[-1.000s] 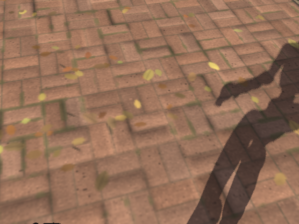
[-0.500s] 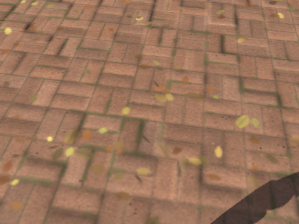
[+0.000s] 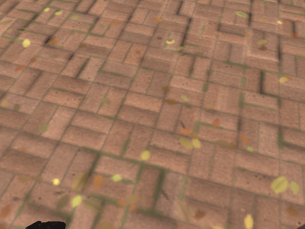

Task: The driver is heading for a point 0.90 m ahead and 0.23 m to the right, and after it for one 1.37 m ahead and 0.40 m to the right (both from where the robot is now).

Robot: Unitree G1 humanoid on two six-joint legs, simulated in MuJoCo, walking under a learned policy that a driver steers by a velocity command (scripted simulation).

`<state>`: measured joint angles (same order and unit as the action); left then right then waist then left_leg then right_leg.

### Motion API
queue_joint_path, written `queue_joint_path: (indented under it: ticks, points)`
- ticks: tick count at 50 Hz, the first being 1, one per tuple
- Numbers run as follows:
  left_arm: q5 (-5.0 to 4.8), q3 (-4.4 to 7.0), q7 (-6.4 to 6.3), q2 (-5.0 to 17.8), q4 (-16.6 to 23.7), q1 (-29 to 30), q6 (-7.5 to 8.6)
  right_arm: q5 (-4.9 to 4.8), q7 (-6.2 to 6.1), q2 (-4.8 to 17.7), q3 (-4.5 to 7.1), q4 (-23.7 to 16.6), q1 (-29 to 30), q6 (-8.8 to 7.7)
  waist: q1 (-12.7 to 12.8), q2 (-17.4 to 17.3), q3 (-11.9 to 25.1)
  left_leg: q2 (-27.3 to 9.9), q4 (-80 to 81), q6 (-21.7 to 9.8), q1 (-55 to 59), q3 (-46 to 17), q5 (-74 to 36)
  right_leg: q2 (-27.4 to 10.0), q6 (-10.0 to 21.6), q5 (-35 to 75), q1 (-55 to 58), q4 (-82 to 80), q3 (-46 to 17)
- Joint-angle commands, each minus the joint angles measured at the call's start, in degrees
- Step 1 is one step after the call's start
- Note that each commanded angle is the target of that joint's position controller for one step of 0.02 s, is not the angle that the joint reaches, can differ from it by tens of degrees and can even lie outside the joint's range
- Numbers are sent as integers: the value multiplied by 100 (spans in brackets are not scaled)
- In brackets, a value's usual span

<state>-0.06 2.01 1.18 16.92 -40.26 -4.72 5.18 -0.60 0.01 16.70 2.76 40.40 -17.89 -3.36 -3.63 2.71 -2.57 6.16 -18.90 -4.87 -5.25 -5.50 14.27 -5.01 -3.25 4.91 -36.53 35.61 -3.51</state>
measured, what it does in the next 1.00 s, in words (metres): walks ahead, turning right: right foot, then left foot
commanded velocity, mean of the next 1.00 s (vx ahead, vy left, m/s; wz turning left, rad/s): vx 0.50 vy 0.00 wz -0.40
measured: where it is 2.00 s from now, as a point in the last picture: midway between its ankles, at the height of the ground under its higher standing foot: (207, 109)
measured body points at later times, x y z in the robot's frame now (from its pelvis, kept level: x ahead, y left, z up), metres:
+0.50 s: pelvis +0.28 -0.07 +0.00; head +0.32 -0.09 +0.45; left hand +0.38 +0.20 -0.11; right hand +0.45 -0.35 -0.08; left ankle +0.49 +0.07 -0.69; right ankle +0.23 -0.14 -0.74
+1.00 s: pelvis +0.55 -0.11 +0.00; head +0.58 -0.13 +0.45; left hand +0.84 +0.01 -0.09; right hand +0.43 -0.37 -0.12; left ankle +0.54 +0.02 -0.74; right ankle +0.60 -0.33 -0.69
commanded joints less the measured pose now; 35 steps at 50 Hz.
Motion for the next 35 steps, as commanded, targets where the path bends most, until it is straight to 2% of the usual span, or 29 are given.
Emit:
queue_joint_path:
  ticks: [1,3,5,6,7,8,9,10,11,12,13,14,15,17,20,23,26,28,30,31,32,33,34,35]
  points:
    - [-70,78,93,453,512,674,126,-5,-10,965,259,-96,-305,-69,-220,-740,-27,-1651,501,-787,2,-707,-1173,129,216,153,260,-403,186]
    - [-82,95,152,510,588,717,132,5,-16,1002,278,27,-388,-32,-190,-764,-106,-1908,333,-721,555,-738,-1617,158,448,-418,-8,-517,192]
    - [-92,133,191,588,555,420,126,2,-43,1054,301,79,-294,12,9,-829,-3,-1957,-2,-571,870,-575,-2647,290,674,-949,284,-602,296]
    - [-85,200,183,695,453,0,121,14,-59,1087,306,62,-168,38,261,-829,286,-1827,-501,-467,889,-357,-3723,498,815,-1028,913,-684,473]
    - [-62,316,157,879,242,-748,112,45,-85,1017,270,23,-93,75,641,-675,816,-1548,-1478,-318,694,-28,-4475,665,991,-779,1996,-756,571]
    - [-49,406,130,1212,132,-1600,88,163,-138,843,174,-128,-153,80,934,-140,1557,-1268,-3039,-94,-270,254,-3343,-105,1335,-418,3548,-636,-553]
    - [-64,523,163,1656,63,-1897,68,156,-87,356,38,-256,-827,-35,569,1358,2051,-170,-5088,447,-2677,454,607,-1293,2358,-1547,5456,-1179,-3428]
    - [-185,392,179,1089,57,-1967,56,75,-36,691,49,-260,-499,-159,826,947,2043,-269,-5609,436,-3533,-229,1615,-1373,2302,-2719,5744,-1833,-4280]
    - [-136,329,137,874,134,-1646,28,-94,25,935,117,-411,119,-254,899,535,1225,-551,-5654,377,-3908,-252,1165,-1242,2076,-2689,5146,-1937,-3537]
    - [-63,314,109,839,212,-1412,-6,-56,30,871,84,-501,497,-325,836,-45,828,-747,-5388,335,-3810,-149,818,-1006,1936,-2201,4470,-1981,-2969]
    - [-46,290,92,780,248,-1231,-27,65,27,831,97,-568,680,-369,689,-274,473,-888,-4930,374,-3722,-91,579,-825,1924,-1511,3892,-2057,-2583]
    - [-7,254,62,704,289,-1143,-21,144,19,808,117,-585,628,-364,520,-167,477,-1005,-4591,412,-3388,-104,375,-636,1883,-981,3577,-2139,-2294]
    - [-14,250,43,691,316,-1089,-35,171,19,749,112,-584,554,-342,426,-9,460,-1013,-4348,493,-3226,-62,315,-508,1902,-648,3398,-2221,-2130]
    - [-64,272,-16,748,292,-1116,-43,184,4,630,82,-556,472,-273,349,83,429,-1016,-3915,675,-3147,68,316,-429,1968,-156,3087,-2289,-1847]
    - [-105,337,-123,938,190,-1289,-84,177,-27,456,12,-683,1002,-226,485,54,243,-906,-2844,891,-3090,179,-499,-207,1854,-11,2654,-2357,-1470]
    - [-137,354,-199,968,71,-1522,-165,136,12,338,-31,-778,1612,-280,711,165,219,-661,-1723,937,-2587,213,-1577,45,1578,-216,2381,-2230,-1286]
    - [-173,362,-233,949,-48,-1798,-244,61,77,398,-2,-867,2037,-346,847,200,225,-489,-1175,871,-2285,142,-1849,-43,1477,-510,2544,-1995,-1598]
    - [-181,364,-253,911,-73,-1828,-292,34,106,513,58,-880,2087,-387,793,271,229,-468,-870,766,-2180,3,-1600,-164,1405,-691,2899,-1738,-1944]
    - [-160,393,-264,929,-55,-1708,-329,10,103,656,139,-820,1837,-427,604,436,244,-498,-721,586,-1834,-14,-1165,-264,1314,-485,3079,-1422,-2195]
    - [-151,377,-253,861,-18,-1595,-342,18,74,755,209,-711,1409,-448,356,447,416,-509,-476,430,-1205,86,-1194,-131,1205,-184,3002,-1071,-2141]
    - [-111,301,-221,646,57,-1521,-330,86,32,928,294,-616,781,-469,36,303,965,-888,-508,167,-58,-130,-1173,145,1040,-117,2699,-175,-1893]
    - [20,180,-211,304,181,-1638,-311,130,-23,1246,377,-548,-110,-440,-237,-461,1839,-1909,-640,-187,1459,-1205,-832,598,829,-1494,1905,1427,-1326]
    - [-180,102,-202,118,323,-2434,-265,145,33,1485,440,-336,-323,-350,203,-2354,2204,-2992,-99,-1029,2708,-3762,480,1143,559,-4009,-45,2937,-773]
    - [-240,212,-224,731,137,-2304,-279,39,54,902,330,-459,-93,-324,86,-1494,1584,-2932,117,-871,2227,-3794,1486,616,472,-3708,-609,3564,-853]
Keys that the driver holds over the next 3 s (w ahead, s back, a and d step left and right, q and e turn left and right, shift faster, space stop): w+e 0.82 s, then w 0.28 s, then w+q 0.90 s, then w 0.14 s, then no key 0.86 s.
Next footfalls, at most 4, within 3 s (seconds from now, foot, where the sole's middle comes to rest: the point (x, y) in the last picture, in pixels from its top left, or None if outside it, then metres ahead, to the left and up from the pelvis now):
0.14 right None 0.27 -0.14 -0.78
0.64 left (143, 204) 0.57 0.00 -0.78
1.14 right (217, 175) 0.70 -0.36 -0.78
1.68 left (185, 116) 1.06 -0.25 -0.78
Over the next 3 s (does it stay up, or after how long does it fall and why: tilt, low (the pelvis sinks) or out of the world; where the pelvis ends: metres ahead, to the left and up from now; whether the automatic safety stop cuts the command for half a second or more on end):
stays up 1.33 -0.36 -0.01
